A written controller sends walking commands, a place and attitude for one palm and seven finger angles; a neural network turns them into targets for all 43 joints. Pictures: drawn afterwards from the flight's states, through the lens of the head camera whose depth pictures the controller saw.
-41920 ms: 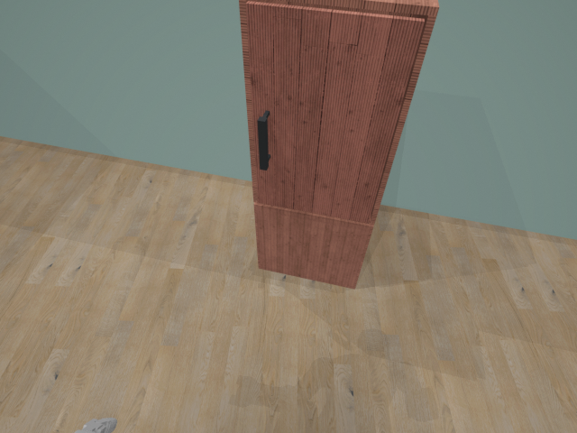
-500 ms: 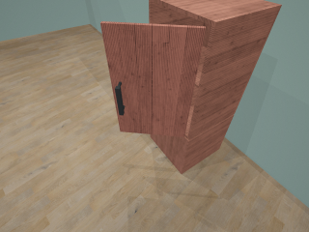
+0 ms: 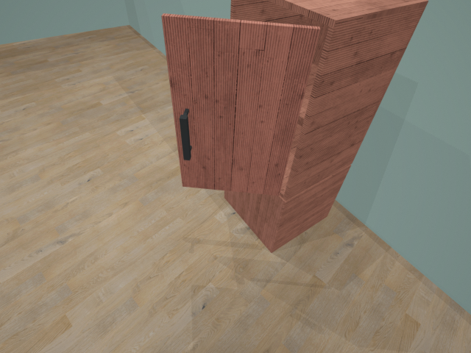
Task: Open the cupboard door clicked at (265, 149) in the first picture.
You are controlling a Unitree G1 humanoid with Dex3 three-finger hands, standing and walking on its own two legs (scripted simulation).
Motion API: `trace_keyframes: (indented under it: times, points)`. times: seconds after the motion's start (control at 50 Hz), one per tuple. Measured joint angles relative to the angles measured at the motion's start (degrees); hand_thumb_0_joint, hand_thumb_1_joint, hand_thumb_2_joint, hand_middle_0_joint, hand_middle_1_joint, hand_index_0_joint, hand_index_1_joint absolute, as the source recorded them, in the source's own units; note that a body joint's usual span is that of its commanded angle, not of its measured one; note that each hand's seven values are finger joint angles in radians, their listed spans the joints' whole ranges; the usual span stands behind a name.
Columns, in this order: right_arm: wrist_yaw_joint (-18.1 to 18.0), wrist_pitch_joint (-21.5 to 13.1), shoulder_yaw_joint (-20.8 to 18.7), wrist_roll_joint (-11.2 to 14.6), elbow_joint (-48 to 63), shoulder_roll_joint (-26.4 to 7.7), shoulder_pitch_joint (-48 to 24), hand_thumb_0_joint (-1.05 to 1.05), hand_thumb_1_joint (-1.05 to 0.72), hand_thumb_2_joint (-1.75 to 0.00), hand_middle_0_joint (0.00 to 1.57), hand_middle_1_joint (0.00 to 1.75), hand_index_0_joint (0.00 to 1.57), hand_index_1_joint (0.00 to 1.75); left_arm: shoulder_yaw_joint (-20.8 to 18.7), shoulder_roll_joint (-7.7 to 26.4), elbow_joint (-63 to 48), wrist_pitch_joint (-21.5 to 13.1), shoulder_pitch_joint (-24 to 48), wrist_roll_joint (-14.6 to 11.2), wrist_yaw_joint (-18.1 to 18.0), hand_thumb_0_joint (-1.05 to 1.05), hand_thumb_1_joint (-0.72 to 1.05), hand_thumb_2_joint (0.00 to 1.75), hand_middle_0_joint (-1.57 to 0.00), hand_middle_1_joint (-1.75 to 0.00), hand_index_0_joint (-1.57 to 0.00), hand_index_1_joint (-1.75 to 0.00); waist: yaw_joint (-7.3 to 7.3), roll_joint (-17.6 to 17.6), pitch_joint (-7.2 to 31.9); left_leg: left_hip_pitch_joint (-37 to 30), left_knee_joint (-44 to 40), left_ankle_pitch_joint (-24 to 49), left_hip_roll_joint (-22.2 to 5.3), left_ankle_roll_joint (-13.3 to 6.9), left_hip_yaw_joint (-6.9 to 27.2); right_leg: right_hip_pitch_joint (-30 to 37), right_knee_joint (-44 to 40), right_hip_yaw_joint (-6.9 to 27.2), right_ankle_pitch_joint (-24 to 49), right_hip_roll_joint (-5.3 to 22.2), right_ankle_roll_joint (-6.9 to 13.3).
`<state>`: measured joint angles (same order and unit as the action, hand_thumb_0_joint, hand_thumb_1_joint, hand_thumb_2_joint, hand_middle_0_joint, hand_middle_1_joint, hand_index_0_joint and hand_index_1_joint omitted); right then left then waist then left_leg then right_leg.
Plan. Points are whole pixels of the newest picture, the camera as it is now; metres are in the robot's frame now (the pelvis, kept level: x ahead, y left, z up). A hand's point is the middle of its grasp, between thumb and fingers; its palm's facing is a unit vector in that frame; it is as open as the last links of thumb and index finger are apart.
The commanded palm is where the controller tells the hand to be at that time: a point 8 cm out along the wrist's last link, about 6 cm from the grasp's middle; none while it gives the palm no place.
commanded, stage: come to a stop and stand still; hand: left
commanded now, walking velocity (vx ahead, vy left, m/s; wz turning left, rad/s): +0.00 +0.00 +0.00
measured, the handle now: (186, 134) +0.73 +0.16 -0.07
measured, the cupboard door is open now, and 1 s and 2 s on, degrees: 50 50 50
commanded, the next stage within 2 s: look again from close up in 0.44 s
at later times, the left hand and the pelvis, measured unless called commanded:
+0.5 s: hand out of the picture +0.03 +0.23 -0.15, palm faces -0.07 -0.95 -0.30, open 7.4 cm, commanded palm none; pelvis -0.01 +0.00 +0.01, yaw -3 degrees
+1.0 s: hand out of the picture +0.10 +0.19 -0.15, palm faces -0.10 -0.95 -0.29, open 7.4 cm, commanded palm none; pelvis +0.04 -0.03 +0.02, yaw -4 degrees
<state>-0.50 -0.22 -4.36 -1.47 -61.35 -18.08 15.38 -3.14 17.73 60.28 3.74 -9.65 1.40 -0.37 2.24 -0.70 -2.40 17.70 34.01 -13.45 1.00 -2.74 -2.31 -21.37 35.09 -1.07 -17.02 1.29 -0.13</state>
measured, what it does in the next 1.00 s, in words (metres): steps on the spot: right foot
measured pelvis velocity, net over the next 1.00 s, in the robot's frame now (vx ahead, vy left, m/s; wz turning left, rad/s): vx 0.04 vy -0.03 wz -0.07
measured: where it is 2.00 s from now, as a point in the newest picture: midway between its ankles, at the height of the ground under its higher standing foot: outside the picture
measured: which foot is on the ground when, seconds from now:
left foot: down 0.00-1.00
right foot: up 0.00-0.20, down 0.22-1.00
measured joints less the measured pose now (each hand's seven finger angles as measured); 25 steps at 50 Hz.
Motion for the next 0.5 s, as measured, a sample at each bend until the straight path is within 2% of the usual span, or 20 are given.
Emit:
trace_keyframes:
  times: [0.06,0.12,0.18,0.22,0.24,0.32,0.42,0.5]
  points:
    - [-0.2,0.5,0.7,-0.3,-1.2,0.1,1.2,0.01,-0.91,-0.9,0.21,0.29,0.21,0.3,-0.5,0.1,-1.3,-0.7,0.7,0.1,0.6,0.01,0.91,0.9,-0.2,-0.3,-0.2,-0.3,-0.46,-0.2,-0.2,-0.7,-2.7,3.6,0.3,-1.2,-0.8,-2.7,11.8,2.8,-3.4,-0.9,0.6]
    - [-0.1,1.1,0.9,-0.2,-1.8,0.3,1.2,0.01,-0.91,-0.9,0.21,0.3,0.21,0.3,-0.5,0.0,-2.2,-1.4,-0.4,0.1,0.9,0.01,0.91,0.9,-0.2,-0.3,-0.2,-0.3,-1.04,0.2,0.9,-1.1,-6.2,5.1,0.2,-1.6,-1.2,-0.6,15.4,2.2,-4.7,-0.7,0.7]
    - [-0.1,0.9,0.9,-0.2,-1.1,0.6,0.0,0.01,-0.91,-0.9,0.21,0.3,0.21,0.3,0.0,0.1,-2.2,-1.8,-2.3,0.0,0.9,0.01,0.91,0.9,-0.2,-0.3,-0.2,-0.3,-1.34,0.6,1.6,-0.9,-8.8,6.9,-0.1,-1.4,-1.9,6.4,5.7,0.6,-7.5,0.0,1.2]
    - [0.1,0.6,1.0,0.0,-0.3,0.8,-1.2,0.01,-0.91,-0.9,0.21,0.3,0.21,0.3,0.4,0.5,-1.7,-2.1,-3.5,-0.1,0.7,0.0,0.91,0.9,-0.2,-0.3,-0.2,-0.3,-1.62,0.0,1.7,-0.4,-9.5,7.6,0.1,-0.8,-2.9,11.9,-5.0,0.7,-5.4,0.4,1.8]
    - [0.2,0.6,1.0,0.2,-0.1,0.7,-2.2,0.01,-0.91,-0.9,0.21,0.3,0.21,0.3,0.6,0.3,-1.1,-2.2,-3.7,-0.1,0.4,0.0,0.91,0.9,-0.2,-0.3,-0.2,-0.3,-1.74,0.6,1.2,-0.2,-9.5,7.7,-0.2,-0.3,-3.0,12.7,-8.0,0.9,-1.6,0.1,1.3]
    - [0.6,0.5,1.1,0.6,0.9,0.2,-4.4,0.01,-0.91,-0.9,0.21,0.3,0.21,0.3,1.6,-0.7,1.0,-2.4,-5.1,0.0,0.3,0.01,0.91,0.9,-0.2,-0.3,-0.2,-0.3,-1.23,2.4,0.1,0.0,-8.7,3.8,-0.3,1.9,-1.2,13.5,-10.5,0.8,2.1,-0.7,0.3]
    - [0.6,0.3,1.7,0.6,0.1,0.2,-4.9,0.01,-0.91,-0.9,0.21,0.3,0.21,0.3,2.1,-0.8,2.2,-2.4,-4.8,-0.3,0.3,0.01,0.91,0.9,-0.2,-0.3,-0.2,-0.3,-1.31,2.6,-0.3,-0.6,-9.0,8.1,-0.4,0.3,-0.4,14.1,-9.6,0.4,1.1,-1.1,-0.7]
    - [0.8,0.8,2.1,0.3,-1.0,1.0,-4.8,0.01,-0.91,-0.9,0.21,0.3,0.21,0.3,2.1,-0.7,1.6,-2.5,-4.4,0.0,0.3,0.01,0.91,0.9,-0.2,-0.3,-0.2,-0.3,-1.75,0.8,1.0,-1.6,-12.1,6.9,0.8,0.3,-0.7,13.5,-9.6,0.9,-1.3,-0.2,0.3]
